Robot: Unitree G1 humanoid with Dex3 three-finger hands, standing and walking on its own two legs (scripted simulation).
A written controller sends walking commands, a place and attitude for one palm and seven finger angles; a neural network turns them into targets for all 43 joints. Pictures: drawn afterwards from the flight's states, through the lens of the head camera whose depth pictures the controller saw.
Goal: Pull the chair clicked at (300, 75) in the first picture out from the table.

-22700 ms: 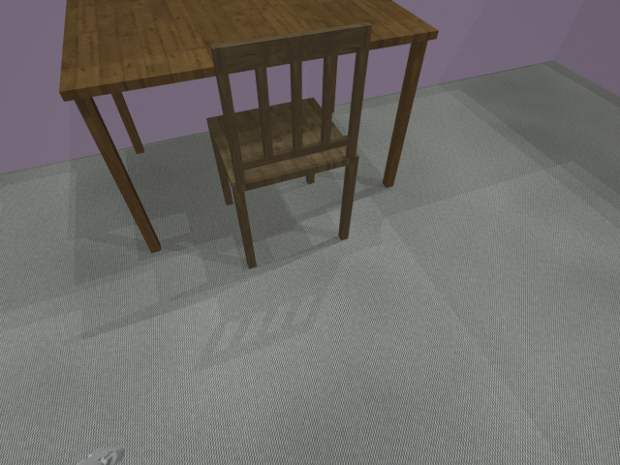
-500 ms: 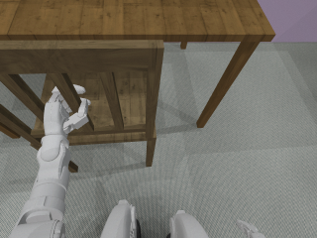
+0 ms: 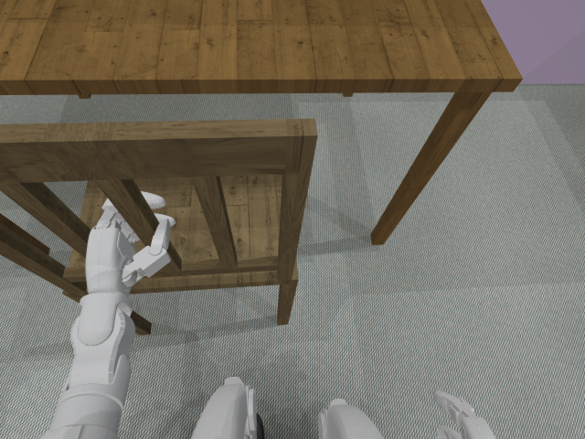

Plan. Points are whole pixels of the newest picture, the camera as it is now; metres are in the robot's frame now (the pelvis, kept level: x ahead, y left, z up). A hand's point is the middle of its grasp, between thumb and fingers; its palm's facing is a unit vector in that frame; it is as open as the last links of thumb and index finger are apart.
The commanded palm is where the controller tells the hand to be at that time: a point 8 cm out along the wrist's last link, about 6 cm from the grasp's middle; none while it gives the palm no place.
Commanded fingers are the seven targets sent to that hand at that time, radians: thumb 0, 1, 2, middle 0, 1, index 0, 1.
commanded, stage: step backward, pulling the chair out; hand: left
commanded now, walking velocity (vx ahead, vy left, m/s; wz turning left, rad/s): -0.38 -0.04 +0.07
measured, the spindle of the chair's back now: (149, 230) +0.39 +0.21 +0.00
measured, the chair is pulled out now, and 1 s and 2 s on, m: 0.03 0.15 0.18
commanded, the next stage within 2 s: none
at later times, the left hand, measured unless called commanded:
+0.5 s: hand (168, 258) +0.34 +0.16 +0.03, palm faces +0.11 -0.99 -0.13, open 5.5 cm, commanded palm +0.29 +0.21 +0.03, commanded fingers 0.00 0.90 0.90 -0.50 -1.45 -0.50 -1.45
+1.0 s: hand (183, 333) +0.25 +0.13 +0.03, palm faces +0.04 -0.98 -0.18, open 5.5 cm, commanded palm +0.23 +0.18 +0.03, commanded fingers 0.00 0.90 0.90 -0.50 -1.45 -0.50 -1.45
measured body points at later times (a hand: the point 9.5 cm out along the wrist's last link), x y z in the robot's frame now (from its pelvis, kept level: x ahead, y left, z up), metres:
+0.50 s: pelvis -0.01 +0.00 +0.09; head +0.09 +0.00 +0.53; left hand +0.33 +0.21 +0.04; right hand +0.09 -0.26 -0.03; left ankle +0.02 +0.08 -0.64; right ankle -0.05 -0.11 -0.64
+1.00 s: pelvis -0.08 -0.01 +0.09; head -0.01 -0.02 +0.54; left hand +0.24 +0.18 +0.04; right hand +0.03 -0.27 -0.03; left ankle +0.02 +0.08 -0.64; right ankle -0.05 -0.11 -0.64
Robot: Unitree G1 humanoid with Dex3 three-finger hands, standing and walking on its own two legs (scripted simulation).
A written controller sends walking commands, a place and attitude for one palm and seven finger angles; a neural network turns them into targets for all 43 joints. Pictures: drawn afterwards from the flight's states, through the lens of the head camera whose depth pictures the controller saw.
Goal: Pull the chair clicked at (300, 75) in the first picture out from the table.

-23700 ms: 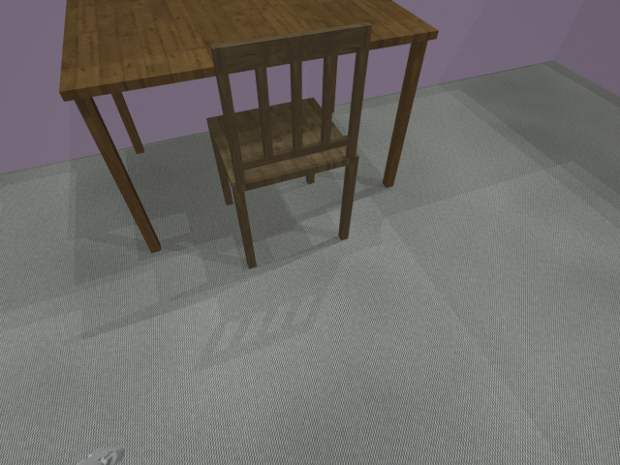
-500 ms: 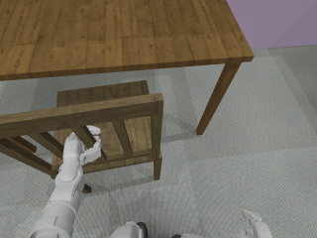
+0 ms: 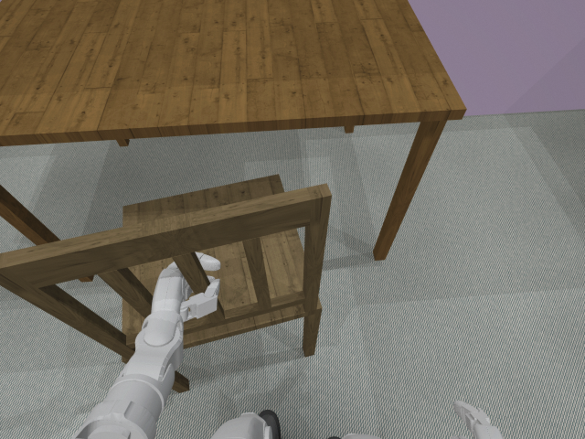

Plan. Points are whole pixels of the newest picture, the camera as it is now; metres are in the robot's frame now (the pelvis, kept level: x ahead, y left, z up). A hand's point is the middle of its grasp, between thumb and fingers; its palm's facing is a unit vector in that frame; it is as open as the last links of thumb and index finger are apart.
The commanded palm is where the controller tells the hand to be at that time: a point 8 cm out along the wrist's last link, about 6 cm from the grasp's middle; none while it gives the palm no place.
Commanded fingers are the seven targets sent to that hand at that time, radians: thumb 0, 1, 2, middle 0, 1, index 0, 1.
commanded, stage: step backward, pulling the chair out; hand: left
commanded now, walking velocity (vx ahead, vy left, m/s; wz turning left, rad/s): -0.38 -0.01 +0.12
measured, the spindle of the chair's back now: (203, 289) +0.35 +0.16 -0.10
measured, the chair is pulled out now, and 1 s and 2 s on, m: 0.15 0.18 0.32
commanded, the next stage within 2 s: none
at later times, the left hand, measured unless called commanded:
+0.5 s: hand (210, 302) +0.31 +0.14 -0.06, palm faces +0.05 -0.98 -0.18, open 5.6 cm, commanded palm +0.29 +0.19 -0.06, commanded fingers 0.00 0.90 0.90 -0.50 -1.45 -0.50 -1.45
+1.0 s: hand (209, 318) +0.29 +0.13 -0.06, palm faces +0.04 -0.98 -0.18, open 5.6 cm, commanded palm +0.25 +0.18 -0.06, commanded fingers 0.00 0.90 0.90 -0.50 -1.45 -0.50 -1.45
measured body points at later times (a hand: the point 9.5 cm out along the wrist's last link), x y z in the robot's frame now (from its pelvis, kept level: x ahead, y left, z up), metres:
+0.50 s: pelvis -0.01 +0.00 +0.00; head +0.06 -0.01 +0.45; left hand +0.31 +0.19 -0.05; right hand +0.09 -0.27 -0.13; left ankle +0.00 +0.13 -0.71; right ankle +0.02 -0.10 -0.73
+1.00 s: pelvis -0.05 +0.00 +0.00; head +0.05 -0.01 +0.44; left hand +0.28 +0.19 -0.05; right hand +0.07 -0.24 -0.14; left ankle -0.06 +0.14 -0.70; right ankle +0.01 -0.11 -0.73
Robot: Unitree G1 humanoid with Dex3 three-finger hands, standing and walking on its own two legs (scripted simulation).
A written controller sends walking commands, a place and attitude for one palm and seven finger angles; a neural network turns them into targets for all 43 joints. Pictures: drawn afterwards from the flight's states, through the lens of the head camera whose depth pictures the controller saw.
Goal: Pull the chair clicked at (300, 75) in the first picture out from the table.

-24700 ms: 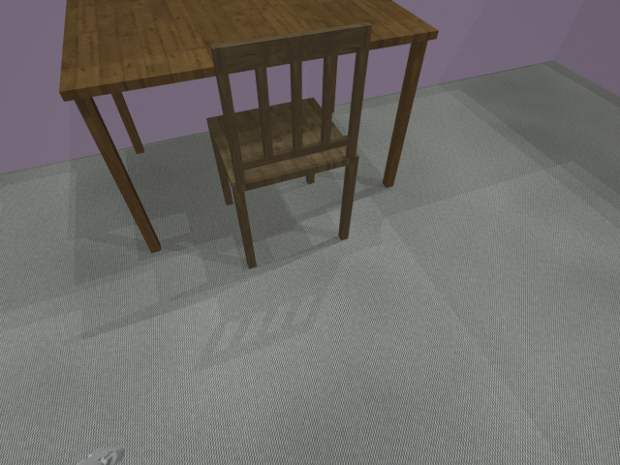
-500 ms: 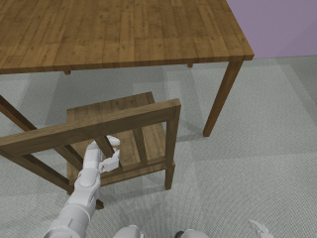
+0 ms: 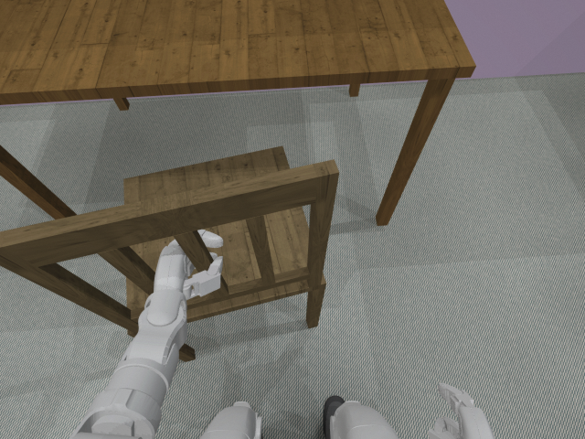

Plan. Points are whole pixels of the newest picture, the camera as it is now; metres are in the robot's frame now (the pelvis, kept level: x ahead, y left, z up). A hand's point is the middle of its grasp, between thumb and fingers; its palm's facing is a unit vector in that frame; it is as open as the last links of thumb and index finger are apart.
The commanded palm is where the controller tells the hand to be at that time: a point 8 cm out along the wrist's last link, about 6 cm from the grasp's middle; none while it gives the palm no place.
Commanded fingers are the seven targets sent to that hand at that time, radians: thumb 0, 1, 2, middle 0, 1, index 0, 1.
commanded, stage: step backward, pulling the chair out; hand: left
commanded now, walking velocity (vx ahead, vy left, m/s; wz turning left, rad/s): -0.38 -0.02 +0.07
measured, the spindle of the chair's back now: (206, 266) +0.37 +0.14 -0.10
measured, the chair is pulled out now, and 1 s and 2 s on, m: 0.18 0.32 0.49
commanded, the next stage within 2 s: none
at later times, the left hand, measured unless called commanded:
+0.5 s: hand (207, 316) +0.28 +0.12 -0.06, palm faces -0.04 -0.98 -0.17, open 5.7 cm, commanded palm +0.25 +0.17 -0.06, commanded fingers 0.00 0.90 0.90 -0.50 -1.45 -0.50 -1.45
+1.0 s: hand (205, 370) +0.21 +0.12 -0.06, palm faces -0.05 -0.99 -0.16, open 5.6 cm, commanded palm +0.18 +0.17 -0.06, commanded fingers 0.00 0.90 0.90 -0.50 -1.45 -0.50 -1.45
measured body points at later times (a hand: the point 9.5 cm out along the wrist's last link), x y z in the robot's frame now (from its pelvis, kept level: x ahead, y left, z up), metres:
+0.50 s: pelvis -0.06 +0.02 +0.00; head +0.03 +0.01 +0.44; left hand +0.28 +0.17 -0.05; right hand +0.06 -0.24 -0.13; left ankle -0.05 +0.15 -0.73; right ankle +0.01 -0.11 -0.73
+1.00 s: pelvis -0.13 +0.01 +0.00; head -0.04 +0.01 +0.44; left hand +0.21 +0.17 -0.05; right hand -0.02 -0.27 -0.12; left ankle -0.14 +0.15 -0.73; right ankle -0.08 -0.12 -0.73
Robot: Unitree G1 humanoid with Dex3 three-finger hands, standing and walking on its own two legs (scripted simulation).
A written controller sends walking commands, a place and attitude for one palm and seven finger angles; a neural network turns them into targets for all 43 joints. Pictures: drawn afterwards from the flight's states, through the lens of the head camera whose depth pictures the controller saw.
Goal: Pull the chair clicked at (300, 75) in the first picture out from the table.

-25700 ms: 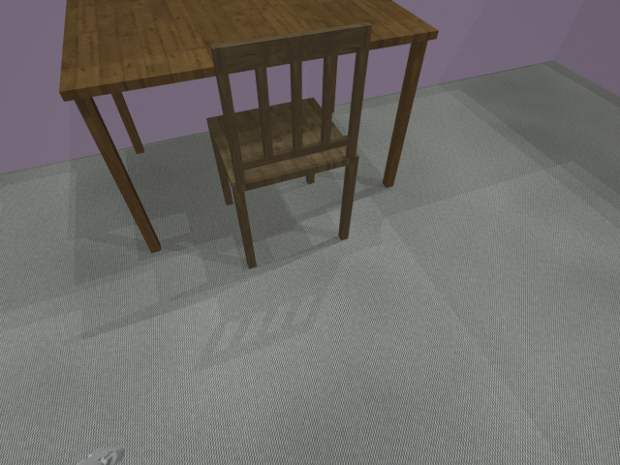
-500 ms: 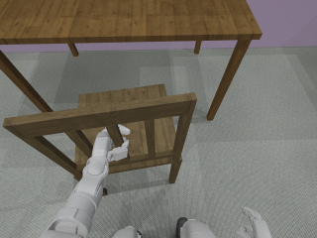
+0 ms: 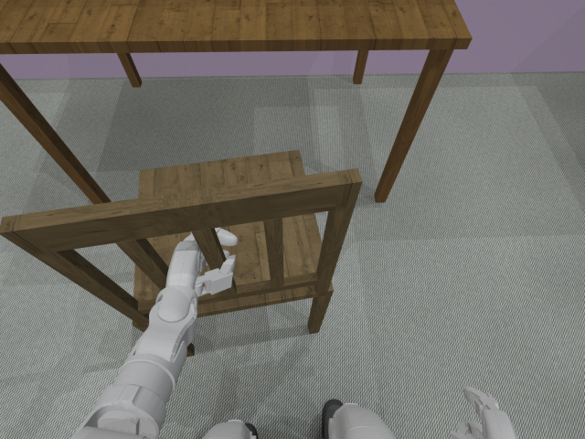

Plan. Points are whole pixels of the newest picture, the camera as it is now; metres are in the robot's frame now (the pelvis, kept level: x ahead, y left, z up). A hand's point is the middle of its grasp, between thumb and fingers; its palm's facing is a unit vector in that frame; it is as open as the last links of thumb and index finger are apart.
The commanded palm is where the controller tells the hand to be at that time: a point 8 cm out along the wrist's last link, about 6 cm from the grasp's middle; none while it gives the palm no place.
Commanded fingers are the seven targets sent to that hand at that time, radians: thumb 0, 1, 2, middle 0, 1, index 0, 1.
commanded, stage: step backward, pulling the chair out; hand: left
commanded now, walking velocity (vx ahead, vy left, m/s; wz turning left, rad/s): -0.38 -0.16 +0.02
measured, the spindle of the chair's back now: (218, 263) +0.38 +0.12 -0.10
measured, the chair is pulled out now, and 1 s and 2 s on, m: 0.32 0.49 0.60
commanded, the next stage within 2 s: stop walking, hand still on the chair in 1.22 s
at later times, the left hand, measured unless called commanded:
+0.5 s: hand (226, 327) +0.26 +0.09 -0.06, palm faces -0.06 -0.98 -0.17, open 5.6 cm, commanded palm +0.23 +0.14 -0.05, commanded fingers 0.00 0.90 0.90 -0.50 -1.45 -0.50 -1.45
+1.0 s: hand (222, 399) +0.17 +0.09 -0.06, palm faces -0.07 -0.98 -0.17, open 5.6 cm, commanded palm +0.14 +0.14 -0.06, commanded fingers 0.00 0.90 0.90 -0.50 -1.45 -0.50 -1.45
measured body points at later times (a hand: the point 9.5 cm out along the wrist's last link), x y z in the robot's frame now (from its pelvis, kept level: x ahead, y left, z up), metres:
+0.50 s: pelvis -0.08 -0.01 +0.00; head +0.01 -0.02 +0.44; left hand +0.26 +0.14 -0.04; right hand +0.03 -0.29 -0.12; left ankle -0.09 +0.13 -0.73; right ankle -0.03 -0.14 -0.73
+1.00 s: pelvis -0.17 -0.01 +0.00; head -0.09 -0.01 +0.44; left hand +0.17 +0.14 -0.04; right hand -0.05 -0.28 -0.12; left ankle -0.18 +0.14 -0.73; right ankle -0.10 -0.14 -0.73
